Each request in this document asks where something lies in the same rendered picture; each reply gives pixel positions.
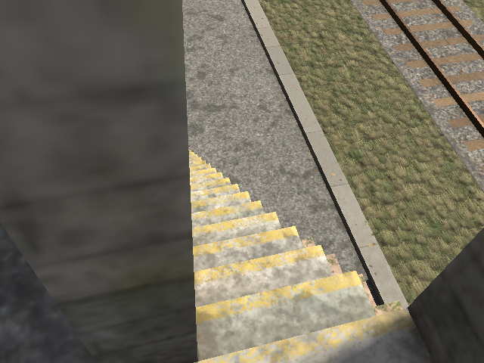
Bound stairs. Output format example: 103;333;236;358
189;150;376;361

